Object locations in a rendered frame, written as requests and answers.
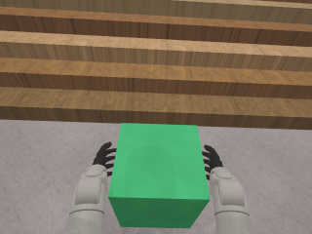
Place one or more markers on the left robot forearm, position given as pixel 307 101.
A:
pixel 87 207

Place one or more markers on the carton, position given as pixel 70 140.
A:
pixel 158 178

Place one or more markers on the robot left hand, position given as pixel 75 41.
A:
pixel 101 158

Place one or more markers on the right robot forearm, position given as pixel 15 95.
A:
pixel 231 210

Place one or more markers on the robot right hand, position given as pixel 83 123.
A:
pixel 214 161

